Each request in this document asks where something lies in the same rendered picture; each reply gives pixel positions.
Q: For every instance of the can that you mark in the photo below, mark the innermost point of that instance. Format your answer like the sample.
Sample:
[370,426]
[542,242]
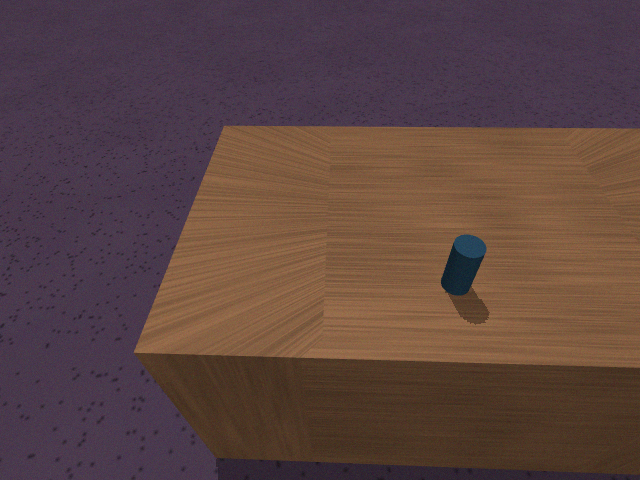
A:
[463,263]

